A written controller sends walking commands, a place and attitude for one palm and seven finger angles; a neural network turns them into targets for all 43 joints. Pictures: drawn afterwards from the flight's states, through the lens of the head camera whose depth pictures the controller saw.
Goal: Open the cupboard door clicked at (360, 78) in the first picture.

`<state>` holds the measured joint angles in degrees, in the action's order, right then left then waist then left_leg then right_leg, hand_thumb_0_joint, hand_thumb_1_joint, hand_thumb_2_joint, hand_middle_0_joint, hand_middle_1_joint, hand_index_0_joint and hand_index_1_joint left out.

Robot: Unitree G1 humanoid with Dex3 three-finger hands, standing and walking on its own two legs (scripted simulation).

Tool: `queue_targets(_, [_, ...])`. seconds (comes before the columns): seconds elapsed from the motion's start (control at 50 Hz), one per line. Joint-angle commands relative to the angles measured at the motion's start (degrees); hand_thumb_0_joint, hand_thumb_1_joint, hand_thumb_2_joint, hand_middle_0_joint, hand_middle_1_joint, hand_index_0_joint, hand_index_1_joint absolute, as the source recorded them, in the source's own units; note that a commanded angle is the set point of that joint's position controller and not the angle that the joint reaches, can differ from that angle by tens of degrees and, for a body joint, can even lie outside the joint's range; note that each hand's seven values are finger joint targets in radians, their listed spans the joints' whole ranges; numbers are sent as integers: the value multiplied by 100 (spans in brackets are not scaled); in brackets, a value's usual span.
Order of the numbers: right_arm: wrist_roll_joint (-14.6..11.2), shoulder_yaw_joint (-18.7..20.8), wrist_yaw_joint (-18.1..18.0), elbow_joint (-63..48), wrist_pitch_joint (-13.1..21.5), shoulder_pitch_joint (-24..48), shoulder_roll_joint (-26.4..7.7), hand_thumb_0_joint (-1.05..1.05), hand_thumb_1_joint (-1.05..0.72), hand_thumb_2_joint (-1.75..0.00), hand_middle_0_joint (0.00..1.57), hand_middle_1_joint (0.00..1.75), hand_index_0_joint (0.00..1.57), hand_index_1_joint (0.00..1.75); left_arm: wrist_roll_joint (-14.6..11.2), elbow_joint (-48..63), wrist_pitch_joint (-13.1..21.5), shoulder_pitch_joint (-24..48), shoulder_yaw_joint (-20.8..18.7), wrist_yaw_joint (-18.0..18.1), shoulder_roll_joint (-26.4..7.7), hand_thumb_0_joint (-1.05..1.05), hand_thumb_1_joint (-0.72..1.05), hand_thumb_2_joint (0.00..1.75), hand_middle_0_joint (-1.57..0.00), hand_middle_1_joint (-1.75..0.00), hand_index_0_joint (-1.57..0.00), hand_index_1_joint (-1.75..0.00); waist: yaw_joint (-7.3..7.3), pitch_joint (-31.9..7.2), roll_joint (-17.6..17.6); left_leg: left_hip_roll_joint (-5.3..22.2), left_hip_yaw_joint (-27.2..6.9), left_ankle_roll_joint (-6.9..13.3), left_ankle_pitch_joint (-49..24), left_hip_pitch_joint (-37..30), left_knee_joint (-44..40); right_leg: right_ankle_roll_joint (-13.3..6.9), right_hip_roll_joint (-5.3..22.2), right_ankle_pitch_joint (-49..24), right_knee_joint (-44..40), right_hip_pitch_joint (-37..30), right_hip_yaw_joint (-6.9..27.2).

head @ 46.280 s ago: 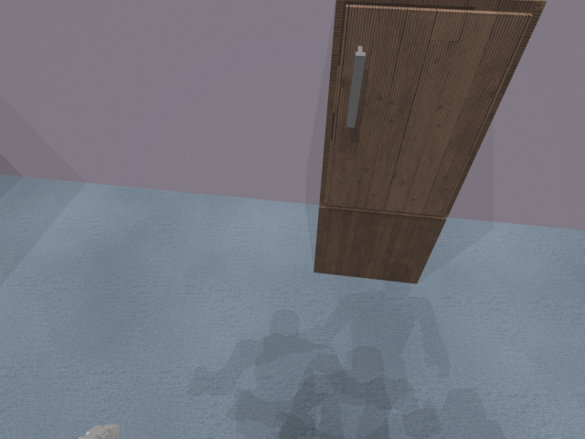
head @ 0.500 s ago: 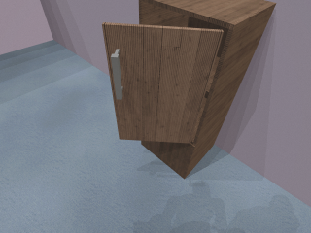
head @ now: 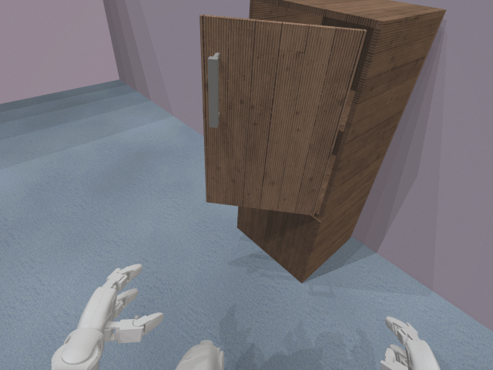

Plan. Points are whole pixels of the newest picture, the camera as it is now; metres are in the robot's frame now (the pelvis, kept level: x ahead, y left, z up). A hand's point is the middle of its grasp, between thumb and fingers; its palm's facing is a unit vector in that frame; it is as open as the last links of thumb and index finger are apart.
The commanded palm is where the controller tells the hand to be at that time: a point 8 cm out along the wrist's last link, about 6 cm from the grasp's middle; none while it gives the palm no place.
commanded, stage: relax the arm and regain balance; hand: left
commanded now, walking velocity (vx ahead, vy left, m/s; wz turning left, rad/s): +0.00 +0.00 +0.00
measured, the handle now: (215, 91) +0.74 +0.10 +0.17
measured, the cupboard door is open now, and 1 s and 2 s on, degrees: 40 40 40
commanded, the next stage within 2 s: come to a stop and stand still in 1.76 s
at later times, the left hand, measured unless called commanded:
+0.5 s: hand out of the picture -0.11 +0.31 -0.06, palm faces -0.04 -0.92 -0.40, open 16.4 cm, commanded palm none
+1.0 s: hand out of the picture -0.21 +0.32 -0.09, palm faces -0.12 -0.98 -0.17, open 16.4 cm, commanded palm none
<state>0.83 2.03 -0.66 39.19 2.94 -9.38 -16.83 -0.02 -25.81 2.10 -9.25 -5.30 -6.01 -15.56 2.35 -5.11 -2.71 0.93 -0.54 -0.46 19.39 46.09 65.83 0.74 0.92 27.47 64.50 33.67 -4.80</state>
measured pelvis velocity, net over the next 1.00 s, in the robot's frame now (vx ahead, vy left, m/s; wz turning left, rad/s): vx -0.20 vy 0.15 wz -0.15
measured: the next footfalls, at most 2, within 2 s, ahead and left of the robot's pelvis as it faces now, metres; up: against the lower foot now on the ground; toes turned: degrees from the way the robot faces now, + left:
left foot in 0.04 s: +0.16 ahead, +0.07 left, +0.00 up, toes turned +1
right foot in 0.36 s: -0.16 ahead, +0.03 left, +0.00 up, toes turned -9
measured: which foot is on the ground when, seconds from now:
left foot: up 0.00-0.02, down 0.04-0.34, up 0.36-0.68, down 0.70-1.00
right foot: down 0.00-0.10, up 0.12-0.34, down 0.36-1.00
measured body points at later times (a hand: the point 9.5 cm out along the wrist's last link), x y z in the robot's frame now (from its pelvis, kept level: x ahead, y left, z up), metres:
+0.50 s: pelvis -0.11 +0.07 +0.08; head -0.13 +0.04 +0.53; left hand -0.11 +0.36 -0.04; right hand -0.13 -0.16 -0.08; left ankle -0.10 +0.14 -0.56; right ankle -0.20 +0.03 -0.64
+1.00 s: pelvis -0.20 +0.15 +0.09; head -0.22 +0.17 +0.54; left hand -0.20 +0.38 -0.07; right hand -0.21 -0.08 -0.06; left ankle -0.15 +0.23 -0.64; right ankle -0.20 +0.03 -0.64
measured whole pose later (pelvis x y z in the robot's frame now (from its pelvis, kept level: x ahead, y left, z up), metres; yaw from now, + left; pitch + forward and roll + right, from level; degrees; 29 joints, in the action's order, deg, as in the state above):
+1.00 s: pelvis -0.20 +0.15 +0.09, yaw -9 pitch -3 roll +0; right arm 1.3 0.3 -1.3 58.9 -0.8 -16.1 -8.9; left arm 1.3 -58.7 -1.7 -22.7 0.5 1.6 -9.9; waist -0.7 1.0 1.7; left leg -1.5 3.8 3.1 12.4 12.8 28.1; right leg -0.6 0.4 14.5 29.2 12.2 -1.8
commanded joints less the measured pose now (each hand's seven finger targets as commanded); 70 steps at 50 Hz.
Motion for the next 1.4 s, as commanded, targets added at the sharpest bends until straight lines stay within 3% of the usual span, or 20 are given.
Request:
queue_targets(0.0, [111, 116, 27, -245, -539, -973, 59, 0, -90, -90, 20, 30, 20, 30, 319, 320, -512, 1299, 155, 742, -491, 0, -50, 30, -15, -30, -15, -30, 973, 1581, 838, 82, 166, -5, 365, -3705, 175, -686, 1084, 2267, -3882, 4001, 1569])
queue_targets(0.04, [154, 111, 124, -171, -599, -1538, -185, 0, -90, -90, 20, 30, 20, 30, 284, -46, -592, 1105, 357, 782, -228, 0, -50, 30, -15, -30, -15, -30, 920, 2326, 280, 231, -716, 190, 1936, -2276, -2420, -363, 137, 2035, -2033, 2954, 693])
queue_targets(0.06, [220, 157, 119, -118, -532, -1602, -379, 0, -90, -90, 20, 30, 20, 30, 145, -143, -598, 650, 378, 831, -20, 0, -50, 30, -15, -30, -15, -30, 682, 2475, -533, 931, -2065, 562, 2885, -991, -4379, -93, -594, 1291, -234, 1779, 279])
queue_targets(0.1, [100, 134, 6, -283, -495, -270, -613, 0, -90, -90, 20, 30, 20, 30, 176, -496, -605, -331, 244, 859, -241, 0, -50, 30, -15, -30, -15, -30, -225, 1764, -1357, 1511, -3440, 780, 3948, 724, -5839, 66, -644, 96, 2150, 119, 708])
queue_targets(0.16, [178, 150, -42, -412, -485, 979, -519, 0, -90, -90, 20, 30, 20, 30, 226, -1190, -731, -1906, -70, 688, -231, 0, -50, 30, -15, -30, -15, -30, -903, 173, -848, 1024, -1169, 319, 2715, 461, -5445, 6, -814, -474, 2953, -1420, 44])
queue_targets(0.22, [241, 219, -72, 71, -499, 84, -375, 0, -90, -90, 20, 30, 20, 30, 109, -1614, -722, -2140, 68, 629, -163, 0, -50, 30, -15, -30, -15, -30, -443, -141, -425, 596, -425, -24, 1719, -1330, -5526, -180, -820, 414, 778, -1738, -459])
queue_targets(0.28, [289, 383, -174, 486, -659, -803, -359, 0, -90, -90, 20, 30, 20, 30, -14, -2189, -749, -3171, -58, 644, -239, 0, -50, 30, -15, -30, -15, -30, -288, -62, -700, 361, -596, -703, 537, -3237, -5832, -561, -785, 1446, -4487, -2789, -564])
queue_targets(0.3, [202, 397, -237, 596, -739, -1040, -306, 0, -90, -90, 20, 30, 20, 30, 32, -2346, -739, -3373, -79, 714, -290, 0, -50, 30, -15, -30, -15, -30, -300, 4, -76, 143, -344, -638, 477, -2852, -4342, -834, -348, 388, -5848, -3634, -2])
queue_targets(0.32, [93, 359, -257, 797, -858, -1553, 340, 0, -90, -90, 20, 30, 20, 30, 144, -2086, -673, -2356, 75, 799, -104, 0, -50, 30, -15, -30, -15, -30, -52, 437, 1870, -762, 713, -559, 590, -2280, -900, -1348, 726, -1249, -5951, -2799, 1016])
queue_targets(0.36, [77, 328, -216, 720, -906, -2298, 109, 0, -90, -90, 20, 30, 20, 30, 267, -1104, -542, 442, 242, 954, -351, 0, -50, 30, -15, -30, -15, -30, 1021, 791, 1098, -951, -73, -286, 545, -1284, 2525, -1538, 1101, -2870, -4974, -1242, 432])
queue_targets(0.38, [63, 235, -98, 713, -748, -1867, 116, 0, -90, -90, 20, 30, 20, 30, 186, -1102, -310, 456, 222, 943, -167, 0, -50, 30, -15, -30, -15, -30, 720, 1147, 1191, -556, -235, -88, 207, -847, 2128, -1342, 1058, -2322, -5175, -1453, 1087])
queue_targets(0.44, [77, 175, -11, 534, -547, -836, 81, 0, -90, -90, 20, 30, 20, 30, 86, -1902, -52, -1144, 291, 1044, -120, 0, -50, 30, -15, -30, -15, -30, 25, 1326, 838, -108, -18, 10, -39, -422, 139, -956, 1216, -5253, -4239, -2942, 1386])
queue_targets(0.52, [5, 39, 1, 786, -520, -467, 327, 0, -90, -90, 20, 30, 20, 30, 108, -2273, -67, -1848, 268, 998, -470, 0, -50, 30, -15, -30, -15, -30, -326, 806, 1025, -73, 331, -68, 358, -1305, -1774, -1125, 1092, -4990, -4034, -3579, 1232])
queue_targets(0.58, [-44, 33, -14, 1044, -420, -614, 341, 0, -90, -90, 20, 30, 20, 30, 146, -2349, -79, -1710, 288, 963, -498, 0, -50, 30, -15, -30, -15, -30, -279, 582, 1103, -116, 410, -37, 452, -2445, -2855, -1169, 1164, -4042, -4114, -2996, 1461])
queue_targets(0.66, [-61, -15, -72, 1529, -274, -1006, 280, 0, -90, -90, 20, 30, 20, 30, 51, -2501, -115, -1426, 402, 924, -322, 0, -50, 30, -15, -30, -15, -30, -102, 777, 425, 190, 120, 137, -707, -3731, -4316, -545, 603, -2415, -3837, -1957, 1251])
queue_targets(0.74, [-22, -44, -125, 1687, -247, -690, 145, 0, -90, -90, 20, 30, 20, 30, 38, -2743, -190, -1384, 423, 874, -152, 0, -50, 30, -15, -30, -15, -30, -248, 1133, -595, 636, -531, 382, -457, -2982, -4565, -272, 270, -1263, -4047, -2127, 892])
queue_targets(1.1, [28, 75, -87, 1612, -344, -523, -118, 0, -90, -90, 20, 30, 20, 30, 138, -3165, -297, -2074, 376, 784, 317, 0, -50, 30, -15, -30, -15, -30, -481, 984, 138, 798, -1010, 611, 1597, -1979, -5411, -185, 26, -806, -3475, -2564, 513])
queue_targets(1.2, [5, 15, -35, 1772, -474, -1054, 279, 0, -90, -90, 20, 30, 20, 30, 99, -2995, -186, -1370, 330, 844, -124, 0, -50, 30, -15, -30, -15, -30, -33, 1338, 1782, -132, 8, 160, 271, -3129, -3033, -786, 1224, 1904, -5612, -446, 2356])
queue_targets(1.28, [13, -36, -11, 2052, -427, -1720, 533, 0, -90, -90, 20, 30, 20, 30, 95, -2802, -155, -657, 260, 891, -170, 0, -50, 30, -15, -30, -15, -30, 251, 888, 1174, 4, 44, 136, -100, -3805, -2977, -711, 997, 823, -5062, -197, 1619])
queue_targets(1.38, [14, -134, -117, 1994, -111, -1097, 305, 0, -90, -90, 20, 30, 20, 30, 33, -3137, -118, -1411, 417, 816, 110, 0, -50, 30, -15, -30, -15, -30, -401, 1134, -310, 677, -971, 461, 3, -2368, -5025, -265, 195, -1419, -3774, -2017, 933])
